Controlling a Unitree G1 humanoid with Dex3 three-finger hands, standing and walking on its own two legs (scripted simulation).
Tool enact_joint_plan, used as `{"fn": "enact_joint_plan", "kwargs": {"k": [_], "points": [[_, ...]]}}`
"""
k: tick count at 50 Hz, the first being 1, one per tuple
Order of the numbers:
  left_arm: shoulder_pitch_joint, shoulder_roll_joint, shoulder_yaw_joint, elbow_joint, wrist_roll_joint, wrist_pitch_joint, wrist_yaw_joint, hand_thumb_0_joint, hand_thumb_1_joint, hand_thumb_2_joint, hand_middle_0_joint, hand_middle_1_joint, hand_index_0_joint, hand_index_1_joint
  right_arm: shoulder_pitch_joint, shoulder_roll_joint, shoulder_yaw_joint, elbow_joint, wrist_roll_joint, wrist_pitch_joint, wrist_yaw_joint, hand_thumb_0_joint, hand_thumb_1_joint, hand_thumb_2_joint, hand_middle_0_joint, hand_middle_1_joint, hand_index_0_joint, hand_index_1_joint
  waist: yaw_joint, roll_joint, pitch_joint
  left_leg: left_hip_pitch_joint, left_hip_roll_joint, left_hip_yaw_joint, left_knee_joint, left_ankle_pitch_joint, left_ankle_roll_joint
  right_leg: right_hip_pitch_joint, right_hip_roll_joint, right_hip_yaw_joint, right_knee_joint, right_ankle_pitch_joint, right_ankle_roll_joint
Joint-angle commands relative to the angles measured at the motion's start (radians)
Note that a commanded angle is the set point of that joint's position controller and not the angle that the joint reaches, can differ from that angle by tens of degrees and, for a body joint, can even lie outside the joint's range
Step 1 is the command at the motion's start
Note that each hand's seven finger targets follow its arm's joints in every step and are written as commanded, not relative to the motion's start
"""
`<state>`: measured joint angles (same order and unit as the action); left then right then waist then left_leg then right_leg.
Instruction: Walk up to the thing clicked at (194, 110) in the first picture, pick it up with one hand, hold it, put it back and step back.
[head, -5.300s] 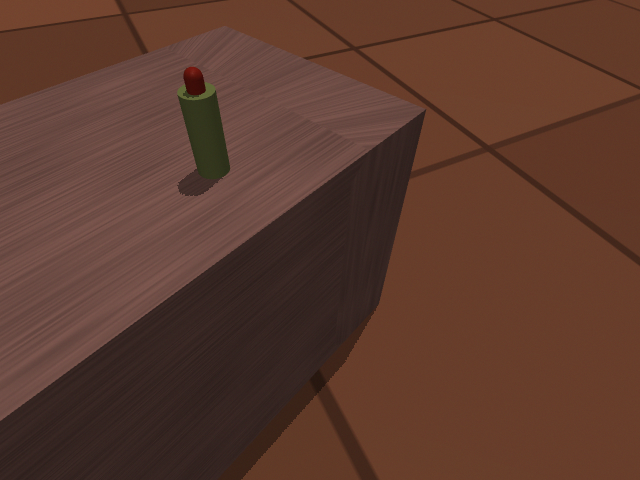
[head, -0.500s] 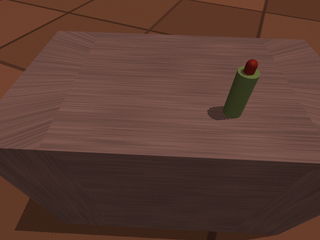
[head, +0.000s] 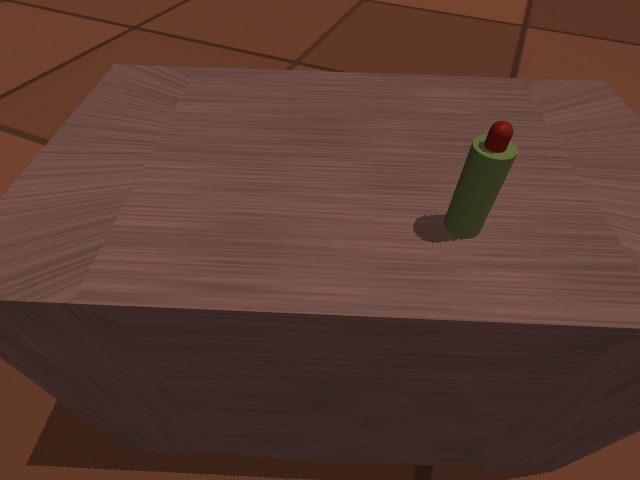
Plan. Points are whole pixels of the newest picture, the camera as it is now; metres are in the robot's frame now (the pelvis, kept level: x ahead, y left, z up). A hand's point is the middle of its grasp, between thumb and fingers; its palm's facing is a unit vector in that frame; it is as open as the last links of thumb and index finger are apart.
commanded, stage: stand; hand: right
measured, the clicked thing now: (480, 180) +0.50 -0.22 +0.11
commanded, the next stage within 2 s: rise first in 0.64 s
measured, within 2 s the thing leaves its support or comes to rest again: neither
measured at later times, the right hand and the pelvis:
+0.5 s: hand out of the picture +0.07 -0.25 -0.16, palm faces -0.05 +0.94 -0.34, open 7.3 cm; pelvis +0.00 +0.00 +0.00, yaw +0 degrees
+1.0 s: hand out of the picture +0.16 -0.25 -0.12, palm faces +0.22 +0.92 -0.32, open 11.5 cm; pelvis -0.01 +0.00 -0.01, yaw -2 degrees
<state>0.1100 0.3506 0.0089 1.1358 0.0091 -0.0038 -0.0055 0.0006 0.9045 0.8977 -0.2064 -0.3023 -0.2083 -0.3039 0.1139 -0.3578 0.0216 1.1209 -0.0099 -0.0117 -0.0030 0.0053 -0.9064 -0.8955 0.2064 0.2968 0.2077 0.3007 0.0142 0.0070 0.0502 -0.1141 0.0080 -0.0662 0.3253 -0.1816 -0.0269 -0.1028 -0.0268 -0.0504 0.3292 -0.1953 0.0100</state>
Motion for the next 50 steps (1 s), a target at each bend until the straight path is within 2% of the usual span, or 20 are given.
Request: {"fn": "enact_joint_plan", "kwargs": {"k": [1, 6, 13, 19, 24, 36, 37, 38, 39, 40, 41, 42, 43, 44, 45, 46, 47, 48, 49, 50], "points": [[-0.029, 0.214, 0.035, -0.059, -0.003, -0.022, 0.009, 0.000, 0.899, 0.900, -0.200, -0.300, -0.200, -0.300, -0.037, -0.215, -0.043, -0.051, 0.004, -0.018, -0.011, 0.000, -0.900, -0.900, 0.200, 0.300, 0.200, 0.300, -0.003, 0.007, -0.081, -0.013, 0.110, -0.064, -0.034, 0.219, 0.035, 0.048, -0.113, 0.090, -0.047, 0.159, -0.026], [-0.029, 0.220, 0.036, -0.058, -0.003, -0.019, 0.010, 0.000, 0.899, 0.900, -0.200, -0.300, -0.200, -0.300, -0.035, -0.208, -0.043, -0.051, 0.002, -0.016, -0.010, 0.000, -0.900, -0.900, 0.200, 0.300, 0.200, 0.300, -0.005, -0.004, -0.064, -0.018, 0.107, -0.063, -0.046, 0.174, 0.034, 0.029, -0.110, 0.091, -0.054, 0.111, -0.028], [-0.031, 0.217, 0.033, -0.063, 0.000, -0.023, 0.011, 0.000, 0.899, 0.900, -0.200, -0.300, -0.200, -0.300, -0.029, -0.212, -0.045, -0.053, 0.002, -0.016, -0.010, 0.000, -0.900, -0.900, 0.200, 0.300, 0.200, 0.300, -0.007, -0.004, -0.075, -0.018, 0.111, -0.060, -0.040, 0.195, 0.037, 0.043, -0.113, 0.093, -0.051, 0.143, -0.027], [-0.024, 0.212, 0.033, -0.058, 0.000, -0.021, 0.010, 0.000, 0.899, 0.900, -0.200, -0.300, -0.200, -0.300, -0.033, -0.214, -0.047, -0.050, 0.002, -0.015, -0.009, 0.000, -0.900, -0.900, 0.200, 0.300, 0.200, 0.300, -0.002, 0.002, -0.052, -0.032, 0.107, -0.064, -0.050, 0.134, 0.038, 0.027, -0.110, 0.094, -0.063, 0.084, -0.025], [-0.022, 0.213, 0.032, -0.060, -0.002, -0.021, 0.009, 0.000, 0.899, 0.900, -0.200, -0.300, -0.200, -0.300, -0.024, -0.212, -0.046, -0.047, 0.002, -0.018, -0.009, 0.000, -0.900, -0.900, 0.200, 0.300, 0.200, 0.300, -0.003, 0.000, -0.067, -0.022, 0.110, -0.064, -0.050, 0.172, 0.036, 0.033, -0.111, 0.095, -0.049, 0.111, -0.029], [-0.021, 0.218, 0.033, -0.058, -0.001, -0.021, 0.011, 0.000, 0.899, 0.900, -0.200, -0.300, -0.200, -0.300, -0.023, -0.209, -0.046, -0.052, 0.002, -0.015, -0.009, 0.000, -0.900, -0.900, 0.200, 0.300, 0.200, 0.300, -0.005, -0.012, -0.067, -0.006, 0.109, -0.063, -0.041, 0.166, 0.038, 0.018, -0.110, 0.096, -0.050, 0.104, -0.030], [-0.016, 0.217, 0.031, -0.057, -0.001, -0.022, 0.011, 0.000, 0.819, 0.820, -0.120, -0.220, -0.120, -0.220, -0.028, -0.212, -0.047, -0.053, 0.003, -0.015, -0.009, 0.000, -0.820, -0.820, 0.120, 0.220, 0.120, 0.220, -0.005, -0.014, -0.070, 0.004, 0.109, -0.060, -0.034, 0.164, 0.040, 0.016, -0.112, 0.100, -0.055, 0.112, -0.030], [-0.367, 0.078, 0.033, -0.408, -0.084, -0.138, 0.017, 0.000, 0.739, 0.740, -0.061, -0.140, -0.040, -0.140, -0.379, -0.044, -0.031, -0.404, 0.066, -0.095, -0.021, 0.000, -0.740, -0.740, 0.061, 0.140, 0.055, 0.140, 0.001, -0.096, -0.098, -0.107, -0.014, 0.080, 0.069, 0.065, 0.026, -0.130, 0.007, 0.013, 0.046, 0.073, -0.011], [-0.323, 0.076, 0.000, -0.468, -0.112, -0.157, 0.036, 0.000, 0.659, 0.660, -0.056, -0.060, -0.021, -0.086, -0.363, -0.067, -0.027, -0.444, 0.110, -0.139, -0.040, 0.000, -0.660, -0.660, 0.055, 0.060, 0.052, 0.060, -0.040, 0.013, -0.130, -0.036, -0.027, 0.085, 0.025, -0.014, 0.030, -0.085, -0.006, 0.024, 0.018, 0.022, -0.012], [-0.203, 0.141, 0.040, -0.369, -0.112, -0.154, 0.051, 0.000, 0.579, 0.580, -0.060, -0.056, -0.032, -0.085, -0.233, -0.148, -0.071, -0.332, 0.103, -0.130, -0.058, 0.000, -0.580, -0.580, 0.055, 0.048, 0.052, 0.048, -0.026, 0.016, -0.064, -0.073, -0.021, 0.084, 0.017, -0.038, 0.030, -0.101, 0.003, 0.017, 0.017, -0.007, -0.015], [-0.167, 0.205, 0.096, -0.323, -0.109, -0.141, 0.063, 0.000, 0.499, 0.500, -0.056, -0.053, -0.028, -0.083, -0.164, -0.200, -0.128, -0.230, 0.100, -0.109, -0.075, 0.000, -0.500, -0.500, 0.056, 0.046, 0.052, 0.046, -0.034, -0.001, -0.051, -0.122, -0.024, 0.089, 0.053, -0.037, 0.027, -0.151, 0.011, 0.011, 0.043, -0.007, -0.016], [-0.168, 0.220, 0.121, -0.338, -0.102, -0.139, 0.073, 0.000, 0.419, 0.420, -0.053, -0.047, -0.028, -0.073, -0.179, -0.224, -0.166, -0.254, 0.092, -0.107, -0.085, 0.000, -0.420, -0.420, 0.054, 0.048, 0.051, 0.048, -0.031, -0.033, -0.119, -0.115, -0.016, 0.090, 0.084, -0.004, 0.028, -0.139, 0.014, 0.009, 0.073, 0.031, -0.011], [-0.136, 0.183, 0.119, -0.311, -0.094, -0.141, 0.078, 0.000, 0.339, 0.340, -0.056, -0.055, -0.039, -0.073, -0.176, -0.202, -0.168, -0.278, 0.082, -0.116, -0.090, 0.000, -0.340, -0.340, 0.054, 0.048, 0.051, 0.048, -0.021, -0.037, -0.184, -0.112, -0.013, 0.091, 0.094, 0.016, 0.030, -0.117, 0.013, 0.013, 0.092, 0.060, -0.011], [-0.110, 0.142, 0.112, -0.289, -0.082, -0.148, 0.078, 0.000, 0.259, 0.260, -0.051, -0.046, -0.037, -0.061, -0.172, -0.172, -0.164, -0.280, 0.072, -0.118, -0.089, 0.000, -0.260, -0.260, 0.052, 0.048, 0.051, 0.048, -0.024, -0.038, -0.197, -0.110, -0.015, 0.087, 0.093, 0.025, 0.033, -0.126, 0.011, 0.016, 0.095, 0.074, -0.008], [-0.087, 0.151, 0.145, -0.298, -0.065, -0.145, 0.076, 0.000, 0.188, 0.202, -0.048, -0.044, -0.040, -0.054, -0.064, -0.196, -0.217, -0.307, 0.057, -0.112, -0.091, 0.000, -0.180, -0.196, 0.051, 0.049, 0.050, 0.049, -0.058, -0.062, -0.230, -0.095, -0.011, 0.087, 0.100, 0.053, 0.039, -0.131, 0.020, 0.015, 0.094, 0.109, -0.008], [-0.026, 0.152, 0.169, -0.307, -0.048, -0.141, 0.073, 0.000, 0.120, 0.169, -0.049, -0.044, -0.047, -0.046, 0.032, -0.220, -0.267, -0.361, 0.048, -0.107, -0.090, 0.000, -0.112, -0.180, 0.051, 0.049, 0.050, 0.049, -0.072, -0.065, -0.275, -0.050, -0.015, 0.091, 0.105, 0.112, 0.040, -0.112, 0.022, 0.016, 0.096, 0.168, -0.007], [0.059, 0.126, 0.165, -0.280, -0.046, -0.130, 0.072, 0.000, 0.081, 0.135, -0.045, -0.046, -0.057, -0.034, 0.089, -0.189, -0.256, -0.334, 0.049, -0.096, -0.087, 0.000, -0.064, -0.165, 0.051, 0.049, 0.051, 0.049, -0.047, -0.062, -0.259, -0.042, -0.020, 0.095, 0.097, 0.155, 0.036, -0.099, 0.023, 0.013, 0.089, 0.202, -0.008], [0.053, 0.153, 0.180, -0.327, -0.042, -0.130, 0.077, 0.000, 0.014, 0.093, -0.044, -0.043, -0.064, -0.023, 0.056, -0.195, -0.255, -0.399, 0.049, -0.096, -0.085, 0.000, 0.000, -0.145, 0.050, 0.050, 0.051, 0.050, -0.025, -0.047, -0.276, -0.029, -0.021, 0.097, 0.091, 0.196, 0.029, -0.071, 0.026, 0.010, 0.086, 0.226, -0.008], [0.065, 0.160, 0.198, -0.363, -0.039, -0.127, 0.080, 0.000, -0.036, 0.082, -0.044, -0.045, -0.065, -0.023, 0.049, -0.185, -0.260, -0.479, 0.052, -0.096, -0.083, 0.000, 0.058, -0.135, 0.048, 0.051, 0.050, 0.051, -0.013, -0.045, -0.293, -0.026, -0.025, 0.102, 0.089, 0.232, 0.027, -0.047, 0.024, 0.009, 0.086, 0.258, -0.010], [0.097, 0.110, 0.178, -0.354, -0.041, -0.121, 0.077, 0.000, -0.074, 0.079, -0.045, -0.046, -0.064, -0.026, 0.088, -0.147, -0.246, -0.500, 0.056, -0.088, -0.078, 0.000, 0.102, -0.126, 0.048, 0.052, 0.050, 0.052, -0.019, -0.044, -0.275, -0.028, -0.027, 0.109, 0.093, 0.253, 0.028, -0.048, 0.023, 0.009, 0.087, 0.283, -0.007]]}}
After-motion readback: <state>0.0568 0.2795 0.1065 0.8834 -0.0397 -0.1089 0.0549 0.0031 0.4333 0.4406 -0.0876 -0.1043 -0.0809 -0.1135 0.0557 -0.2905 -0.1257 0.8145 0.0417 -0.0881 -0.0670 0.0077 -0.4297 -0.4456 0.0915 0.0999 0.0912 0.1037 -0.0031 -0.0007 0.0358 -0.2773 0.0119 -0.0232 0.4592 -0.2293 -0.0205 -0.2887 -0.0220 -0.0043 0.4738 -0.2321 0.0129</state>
